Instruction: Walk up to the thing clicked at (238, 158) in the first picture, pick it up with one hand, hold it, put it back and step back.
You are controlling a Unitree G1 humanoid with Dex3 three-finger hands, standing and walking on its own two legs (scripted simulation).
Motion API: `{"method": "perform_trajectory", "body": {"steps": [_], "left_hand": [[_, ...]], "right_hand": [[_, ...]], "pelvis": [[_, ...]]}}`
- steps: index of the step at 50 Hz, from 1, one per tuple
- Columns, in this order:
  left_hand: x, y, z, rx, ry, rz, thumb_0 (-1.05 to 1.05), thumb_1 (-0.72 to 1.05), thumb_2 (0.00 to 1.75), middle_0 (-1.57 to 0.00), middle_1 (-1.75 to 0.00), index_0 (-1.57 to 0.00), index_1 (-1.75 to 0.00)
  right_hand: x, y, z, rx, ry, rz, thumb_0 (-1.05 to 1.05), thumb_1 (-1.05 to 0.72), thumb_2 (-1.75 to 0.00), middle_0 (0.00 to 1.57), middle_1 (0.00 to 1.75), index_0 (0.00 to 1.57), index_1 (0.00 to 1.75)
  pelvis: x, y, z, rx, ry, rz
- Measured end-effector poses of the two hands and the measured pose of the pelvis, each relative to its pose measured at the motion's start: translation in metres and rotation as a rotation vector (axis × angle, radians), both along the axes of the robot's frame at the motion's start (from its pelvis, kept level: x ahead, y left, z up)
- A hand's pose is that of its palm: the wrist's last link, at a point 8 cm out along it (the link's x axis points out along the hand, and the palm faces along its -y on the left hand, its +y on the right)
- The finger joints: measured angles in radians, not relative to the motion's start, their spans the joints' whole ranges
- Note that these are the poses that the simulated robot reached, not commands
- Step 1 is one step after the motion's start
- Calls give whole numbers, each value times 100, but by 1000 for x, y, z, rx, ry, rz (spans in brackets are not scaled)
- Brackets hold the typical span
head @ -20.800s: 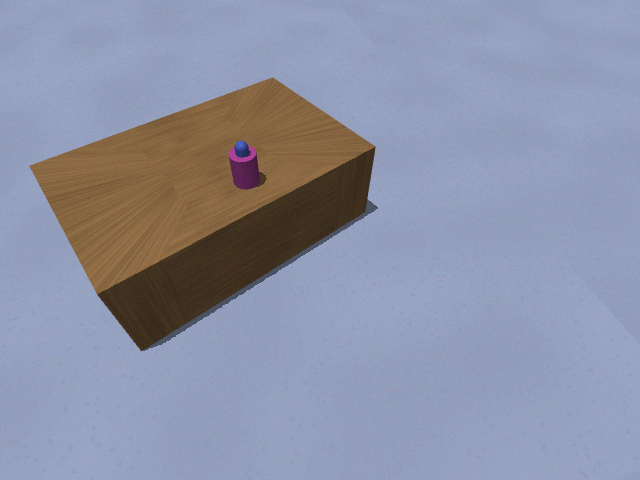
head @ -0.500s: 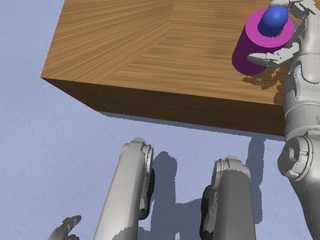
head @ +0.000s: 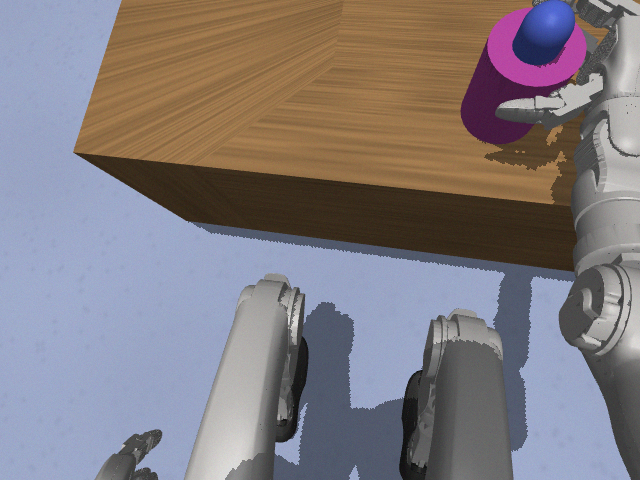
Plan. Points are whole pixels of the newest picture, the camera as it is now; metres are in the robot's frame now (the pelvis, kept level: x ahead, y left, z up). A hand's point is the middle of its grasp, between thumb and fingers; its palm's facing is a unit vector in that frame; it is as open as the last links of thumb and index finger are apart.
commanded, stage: open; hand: right
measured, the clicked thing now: (521, 70) +0.57 -0.13 +0.01
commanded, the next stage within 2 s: withdraw in 0.32 s
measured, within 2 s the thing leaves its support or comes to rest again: neither
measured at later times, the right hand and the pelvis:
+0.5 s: hand (554, 57) +0.58 -0.15 +0.02, palm faces -0.01 +1.00 -0.03, open 16.4 cm; pelvis +0.00 +0.00 +0.00, yaw +0 degrees
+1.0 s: hand out of the picture +0.58 -0.21 +0.12, palm faces +0.04 +0.97 -0.24, open 17.4 cm; pelvis +0.02 +0.00 +0.10, yaw +1 degrees
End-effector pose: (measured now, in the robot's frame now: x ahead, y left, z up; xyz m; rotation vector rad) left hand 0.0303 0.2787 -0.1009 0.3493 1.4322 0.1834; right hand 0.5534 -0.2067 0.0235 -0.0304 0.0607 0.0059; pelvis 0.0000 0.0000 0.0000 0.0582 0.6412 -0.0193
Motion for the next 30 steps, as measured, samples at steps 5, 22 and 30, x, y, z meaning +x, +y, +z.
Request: {"method": "perform_trajectory", "body": {"steps": [5, 22, 30], "left_hand": [[1, 0, -1, 1, 3, -6, 0, 90, 89, -20, -29, -20, -29], [7, -7, -3, -10, -13, -16, 0, 90, 90, -20, -30, -20, -30], [7, -7, -1, -11, -5, -6, 0, 90, 89, -20, -30, -21, -30]], "right_hand": [[1, -1, 0, 4, -11, 4, -1, 54, -54, 83, 76, 85, 77], [1, -1, 2, 2, -15, 6, -2, 54, -22, 35, 30, 37, 30], [3, -3, 8, -10, -32, 0, -1, 60, -11, 14, 14, 16, 14]], "pelvis": [[0, -1, -2, 2, 0, -1], [-2, -2, -4, 6, -2, -4], [-1, -3, -1, 6, -3, -3]]}}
